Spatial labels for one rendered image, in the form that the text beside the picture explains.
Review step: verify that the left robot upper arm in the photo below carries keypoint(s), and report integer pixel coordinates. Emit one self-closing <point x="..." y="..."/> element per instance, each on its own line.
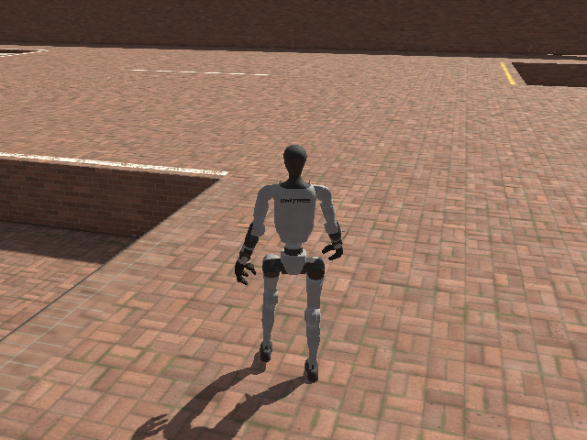
<point x="261" y="208"/>

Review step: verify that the robot left thigh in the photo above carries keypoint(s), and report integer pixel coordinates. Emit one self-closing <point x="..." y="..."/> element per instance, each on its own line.
<point x="271" y="267"/>

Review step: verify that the right robot shin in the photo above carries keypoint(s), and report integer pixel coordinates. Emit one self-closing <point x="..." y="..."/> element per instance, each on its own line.
<point x="313" y="339"/>

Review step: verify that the robot left forearm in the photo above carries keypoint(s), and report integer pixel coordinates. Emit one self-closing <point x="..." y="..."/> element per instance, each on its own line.
<point x="248" y="247"/>

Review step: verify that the right robot upper arm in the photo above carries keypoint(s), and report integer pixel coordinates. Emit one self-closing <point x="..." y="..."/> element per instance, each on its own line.
<point x="323" y="194"/>

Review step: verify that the robot right forearm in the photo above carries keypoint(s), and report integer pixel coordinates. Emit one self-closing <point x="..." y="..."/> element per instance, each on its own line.
<point x="336" y="238"/>

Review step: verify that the left robot hand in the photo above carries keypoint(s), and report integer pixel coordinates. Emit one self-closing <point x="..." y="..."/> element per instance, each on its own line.
<point x="239" y="271"/>

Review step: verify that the right robot hand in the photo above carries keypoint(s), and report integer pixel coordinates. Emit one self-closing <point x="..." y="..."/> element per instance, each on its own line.
<point x="338" y="253"/>

